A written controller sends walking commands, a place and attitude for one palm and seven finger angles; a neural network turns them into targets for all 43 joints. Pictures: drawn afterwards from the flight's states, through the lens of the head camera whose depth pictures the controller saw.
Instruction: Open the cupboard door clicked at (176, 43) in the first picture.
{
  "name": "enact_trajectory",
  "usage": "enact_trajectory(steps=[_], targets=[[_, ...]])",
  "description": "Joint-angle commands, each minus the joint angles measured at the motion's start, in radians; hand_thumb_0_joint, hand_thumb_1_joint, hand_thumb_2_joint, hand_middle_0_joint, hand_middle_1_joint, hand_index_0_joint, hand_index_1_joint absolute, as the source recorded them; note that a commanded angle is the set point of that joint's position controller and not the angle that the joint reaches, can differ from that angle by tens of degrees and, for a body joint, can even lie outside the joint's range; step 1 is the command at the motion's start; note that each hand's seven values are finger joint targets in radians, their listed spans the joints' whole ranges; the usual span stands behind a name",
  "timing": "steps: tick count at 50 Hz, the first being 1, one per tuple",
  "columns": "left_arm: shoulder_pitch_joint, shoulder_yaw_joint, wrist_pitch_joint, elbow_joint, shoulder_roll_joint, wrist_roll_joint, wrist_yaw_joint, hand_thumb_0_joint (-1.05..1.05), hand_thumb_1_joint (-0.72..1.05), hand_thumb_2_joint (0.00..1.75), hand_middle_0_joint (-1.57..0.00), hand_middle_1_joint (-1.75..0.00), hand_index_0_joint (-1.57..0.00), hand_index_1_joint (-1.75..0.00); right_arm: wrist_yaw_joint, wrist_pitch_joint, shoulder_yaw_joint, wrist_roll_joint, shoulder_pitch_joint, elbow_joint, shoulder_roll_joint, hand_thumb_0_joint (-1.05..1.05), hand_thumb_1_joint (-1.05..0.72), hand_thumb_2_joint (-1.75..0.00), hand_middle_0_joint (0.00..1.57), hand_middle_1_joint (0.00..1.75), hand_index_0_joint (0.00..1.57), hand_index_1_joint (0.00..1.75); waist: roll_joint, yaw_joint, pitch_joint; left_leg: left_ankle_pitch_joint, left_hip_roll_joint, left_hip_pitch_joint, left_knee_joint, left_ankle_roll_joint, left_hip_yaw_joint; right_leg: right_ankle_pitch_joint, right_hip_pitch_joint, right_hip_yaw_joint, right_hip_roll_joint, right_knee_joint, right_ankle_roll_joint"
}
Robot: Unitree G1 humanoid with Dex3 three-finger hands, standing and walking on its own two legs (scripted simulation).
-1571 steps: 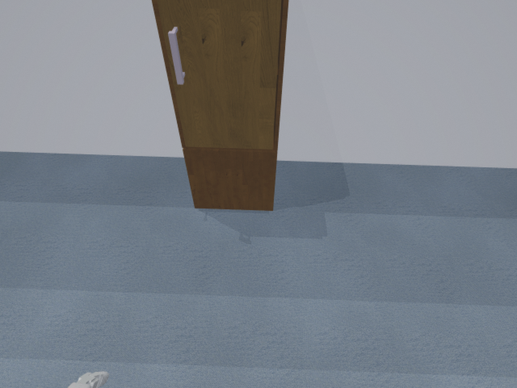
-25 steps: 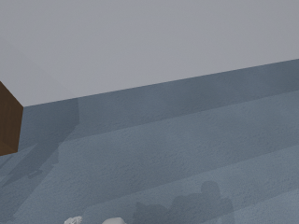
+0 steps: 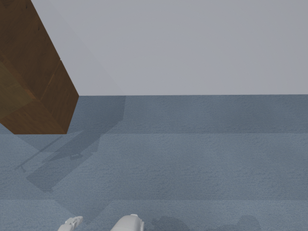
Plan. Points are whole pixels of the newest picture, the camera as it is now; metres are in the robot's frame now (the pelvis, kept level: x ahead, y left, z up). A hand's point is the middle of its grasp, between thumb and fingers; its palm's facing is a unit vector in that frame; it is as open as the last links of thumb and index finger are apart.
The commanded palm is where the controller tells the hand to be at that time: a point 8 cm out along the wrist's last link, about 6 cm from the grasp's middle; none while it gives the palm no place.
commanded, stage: turn to face it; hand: left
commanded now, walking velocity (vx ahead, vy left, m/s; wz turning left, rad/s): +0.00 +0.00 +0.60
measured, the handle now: out of the picture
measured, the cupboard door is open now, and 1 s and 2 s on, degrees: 47 47 47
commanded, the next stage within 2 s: take the last steps up to it in 1.20 s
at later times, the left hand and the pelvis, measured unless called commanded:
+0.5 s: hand out of the picture +0.04 +0.23 -0.15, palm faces +0.29 -0.91 -0.31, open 7.3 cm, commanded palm none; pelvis +0.00 -0.01 -0.01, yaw +17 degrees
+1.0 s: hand out of the picture -0.06 +0.22 -0.17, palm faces +0.57 -0.78 -0.25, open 7.3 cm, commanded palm none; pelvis +0.00 -0.01 +0.00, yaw +34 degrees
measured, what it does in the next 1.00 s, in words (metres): steps on the spot, turning left: left foot, then right foot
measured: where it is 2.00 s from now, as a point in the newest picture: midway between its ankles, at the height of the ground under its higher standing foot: outside the picture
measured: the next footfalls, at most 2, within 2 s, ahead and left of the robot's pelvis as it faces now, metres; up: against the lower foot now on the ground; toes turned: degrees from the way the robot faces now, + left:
left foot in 0.18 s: +0.04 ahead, +0.14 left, +0.00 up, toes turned +10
right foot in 0.50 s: +0.08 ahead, -0.12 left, +0.00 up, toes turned +15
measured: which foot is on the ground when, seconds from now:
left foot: up 0.00-0.16, down 0.18-0.50, up 0.52-0.80, down 0.82-1.00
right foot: down 0.00-0.16, up 0.18-0.48, down 0.50-0.82, up 0.84-1.00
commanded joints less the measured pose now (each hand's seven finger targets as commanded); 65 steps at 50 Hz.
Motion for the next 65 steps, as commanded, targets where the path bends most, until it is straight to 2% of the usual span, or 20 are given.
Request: enact_trajectory(steps=[1, 6, 7, 8, 10, 14, 22, 23, 25, 30, 35, 38, 39, 40, 42, 54, 55, 57, 61, 65], targets=[[-0.004, 0.048, -0.025, -0.075, 0.178, 0.002, 0.015, 0.00, 0.90, 0.90, -0.20, -0.30, -0.20, -0.30, 0.007, -0.024, -0.002, 0.006, -0.071, -0.108, -0.051, 0.00, -0.90, -0.90, 0.20, 0.30, 0.20, 0.30, -0.276, 0.023, -0.079, -0.027, 0.058, 0.004, -0.068, -0.029, 0.075, 0.453, 0.091, 0.079, -0.250, -0.170, -0.145], [0.070, 0.067, -0.019, -0.039, 0.231, -0.006, 0.004, 0.00, 0.90, 0.90, -0.20, -0.30, -0.20, -0.30, 0.007, -0.050, 0.009, 0.005, -0.014, -0.093, -0.056, 0.00, -0.90, -0.90, 0.20, 0.30, 0.20, 0.30, -0.182, 0.018, -0.159, 0.188, 0.011, 0.246, -0.534, -0.006, 0.136, 0.492, 0.114, 0.001, -0.249, 0.058, -0.066], [0.065, 0.063, -0.014, -0.049, 0.208, -0.014, -0.001, 0.00, 0.90, 0.90, -0.20, -0.30, -0.20, -0.30, 0.004, -0.057, -0.005, 0.002, 0.045, -0.081, -0.111, 0.00, -0.90, -0.90, 0.20, 0.30, 0.20, 0.30, -0.058, -0.017, -0.200, 0.351, 0.075, 0.406, -0.611, 0.023, 0.042, 0.355, -0.012, -0.042, -0.219, 0.195, -0.012], [0.053, 0.048, -0.008, -0.086, 0.135, -0.020, -0.008, 0.00, 0.90, 0.90, -0.20, -0.30, -0.20, -0.30, -0.005, -0.065, -0.035, -0.006, 0.116, -0.079, -0.226, 0.00, -0.90, -0.90, 0.20, 0.30, 0.20, 0.30, 0.243, -0.054, -0.230, 0.682, 0.360, 0.544, -0.653, 0.160, -0.347, -0.205, -0.295, -0.081, -0.073, 0.421, 0.073], [-0.050, 0.037, 0.004, -0.127, 0.137, -0.013, -0.002, 0.00, 0.90, 0.90, -0.20, -0.30, -0.20, -0.30, -0.024, -0.055, -0.039, -0.013, 0.172, -0.063, -0.269, 0.00, -0.90, -0.90, 0.20, 0.30, 0.20, 0.30, 0.147, -0.075, -0.212, 0.707, 0.443, 0.459, -0.655, 0.289, -0.387, -0.336, -0.346, 0.071, -0.063, 0.610, 0.055], [-0.035, 0.044, 0.012, -0.074, 0.123, -0.008, -0.009, 0.00, 0.90, 0.90, -0.20, -0.30, -0.20, -0.30, -0.041, -0.062, -0.015, -0.014, 0.011, -0.094, -0.187, 0.00, -0.90, -0.90, 0.20, 0.30, 0.20, 0.30, 0.165, -0.005, -0.126, 0.483, 0.265, 0.299, -0.681, 0.195, -0.263, -0.174, -0.283, 0.088, -0.033, 0.531, 0.049], [0.078, 0.046, -0.002, -0.041, 0.118, -0.018, -0.004, 0.00, 0.90, 0.90, -0.20, -0.30, -0.20, -0.30, -0.035, -0.044, -0.024, -0.006, -0.051, -0.106, -0.179, 0.00, -0.90, -0.90, 0.20, 0.30, 0.20, 0.30, 0.107, 0.045, -0.171, 0.418, 0.186, 0.179, -0.603, 0.153, -0.270, -0.021, 0.064, 0.038, 0.055, 0.027, 0.025], [0.122, 0.056, -0.009, -0.036, 0.153, -0.013, 0.001, 0.00, 0.90, 0.90, -0.20, -0.30, -0.20, -0.30, -0.032, -0.042, -0.021, 0.002, -0.068, -0.117, -0.149, 0.00, -0.90, -0.90, 0.20, 0.30, 0.20, 0.30, 0.026, 0.072, -0.174, 0.292, 0.125, 0.079, -0.531, 0.107, -0.239, 0.020, 0.182, 0.089, 0.005, -0.136, 0.011], [0.118, 0.073, -0.019, -0.049, 0.279, 0.005, 0.014, 0.00, 0.90, 0.90, -0.20, -0.30, -0.20, -0.30, -0.017, -0.042, -0.014, 0.006, -0.092, -0.145, -0.093, 0.00, -0.90, -0.90, 0.20, 0.30, 0.20, 0.30, -0.343, 0.091, -0.121, -0.152, -0.036, -0.111, -0.056, 0.001, 0.000, 0.015, 0.152, 0.490, -0.421, -0.326, -0.177], [-0.020, 0.041, -0.025, -0.083, 0.158, -0.003, 0.015, 0.00, 0.90, 0.90, -0.20, -0.30, -0.20, -0.30, 0.007, -0.017, -0.007, 0.000, -0.053, -0.091, -0.063, 0.00, -0.90, -0.90, 0.20, 0.30, 0.20, 0.30, -0.270, 0.007, -0.063, 0.004, 0.054, -0.035, 0.088, -0.021, 0.040, 0.313, 0.044, 0.108, -0.242, -0.219, -0.146], [0.093, 0.064, -0.027, -0.042, 0.217, 0.005, 0.013, 0.00, 0.90, 0.90, -0.20, -0.30, -0.20, -0.30, 0.010, -0.036, 0.014, 0.009, -0.113, -0.108, -0.023, 0.00, -0.90, -0.90, 0.20, 0.30, 0.20, 0.30, -0.229, 0.069, -0.130, -0.011, 0.035, 0.067, -0.275, -0.021, 0.130, 0.538, 0.200, 0.054, -0.285, -0.100, -0.147], [0.093, 0.069, -0.023, -0.032, 0.224, -0.006, 0.003, 0.00, 0.90, 0.90, -0.20, -0.30, -0.20, -0.30, 0.005, -0.048, 0.014, 0.005, -0.037, -0.091, -0.045, 0.00, -0.90, -0.90, 0.20, 0.30, 0.20, 0.30, -0.208, 0.030, -0.163, 0.172, 0.011, 0.247, -0.519, -0.001, 0.145, 0.505, 0.130, -0.005, -0.258, 0.021, -0.077], [0.075, 0.065, -0.019, -0.036, 0.208, -0.011, -0.001, 0.00, 0.90, 0.90, -0.20, -0.30, -0.20, -0.30, 0.005, -0.053, 0.003, 0.004, 0.014, -0.080, -0.084, 0.00, -0.90, -0.90, 0.20, 0.30, 0.20, 0.30, -0.126, -0.003, -0.181, 0.303, 0.057, 0.375, -0.608, 0.020, 0.079, 0.396, 0.026, -0.039, -0.239, 0.128, -0.029], [0.076, 0.056, -0.011, -0.068, 0.143, -0.020, -0.005, 0.00, 0.90, 0.90, -0.20, -0.30, -0.20, -0.30, -0.005, -0.063, -0.024, -0.007, 0.078, -0.077, -0.193, 0.00, -0.90, -0.90, 0.20, 0.30, 0.20, 0.30, 0.163, -0.036, -0.221, 0.575, 0.300, 0.527, -0.650, 0.130, -0.248, -0.011, -0.214, -0.099, -0.115, 0.338, 0.048], [-0.038, 0.037, 0.002, -0.111, 0.132, -0.011, -0.001, 0.00, 0.90, 0.90, -0.20, -0.30, -0.20, -0.30, -0.026, -0.054, -0.033, -0.013, 0.157, -0.048, -0.256, 0.00, -0.90, -0.90, 0.20, 0.30, 0.20, 0.30, 0.149, -0.073, -0.198, 0.752, 0.448, 0.478, -0.661, 0.298, -0.362, -0.343, -0.337, 0.059, -0.065, 0.581, 0.045], [0.114, 0.037, -0.005, 0.003, 0.104, -0.015, -0.008, 0.00, 0.90, 0.90, -0.20, -0.30, -0.20, -0.30, -0.040, -0.052, -0.003, -0.004, -0.045, -0.074, -0.150, 0.00, -0.90, -0.90, 0.20, 0.30, 0.20, 0.30, 0.106, 0.056, -0.159, 0.473, 0.191, 0.199, -0.588, 0.143, -0.178, 0.035, 0.084, 0.008, 0.048, 0.009, 0.025], [0.144, 0.046, -0.014, 0.014, 0.138, -0.011, -0.002, 0.00, 0.90, 0.90, -0.20, -0.30, -0.20, -0.30, -0.036, -0.051, 0.000, 0.002, -0.051, -0.079, -0.116, 0.00, -0.90, -0.90, 0.20, 0.30, 0.20, 0.30, 0.017, 0.072, -0.161, 0.346, 0.134, 0.120, -0.512, 0.100, -0.144, 0.077, 0.182, 0.078, -0.016, -0.126, 0.008], [0.148, 0.065, -0.024, 0.000, 0.265, 0.006, 0.007, 0.00, 0.90, 0.90, -0.20, -0.30, -0.20, -0.30, -0.026, -0.043, 0.008, 0.008, -0.067, -0.112, -0.062, 0.00, -0.90, -0.90, 0.20, 0.30, 0.20, 0.30, -0.345, 0.092, -0.119, -0.164, -0.020, -0.023, -0.081, 0.016, 0.013, 0.135, 0.115, 0.464, -0.404, -0.300, -0.187], [0.029, 0.040, -0.027, -0.023, 0.166, -0.001, 0.010, 0.00, 0.90, 0.90, -0.20, -0.30, -0.20, -0.30, -0.014, -0.024, 0.005, 0.002, -0.035, -0.052, -0.054, 0.00, -0.90, -0.90, 0.20, 0.30, 0.20, 0.30, -0.290, 0.023, -0.060, -0.020, 0.040, 0.005, 0.104, 0.007, 0.007, 0.248, 0.013, 0.204, -0.245, -0.243, -0.165], [0.094, 0.045, -0.034, 0.006, 0.171, 0.008, 0.010, 0.00, 0.90, 0.90, -0.20, -0.30, -0.20, -0.30, -0.009, -0.035, 0.022, 0.009, -0.062, -0.038, -0.001, 0.00, -0.90, -0.90, 0.20, 0.30, 0.20, 0.30, -0.226, 0.054, -0.091, -0.034, 0.021, 0.084, -0.173, -0.005, 0.080, 0.404, 0.112, 0.139, -0.228, -0.198, -0.160]])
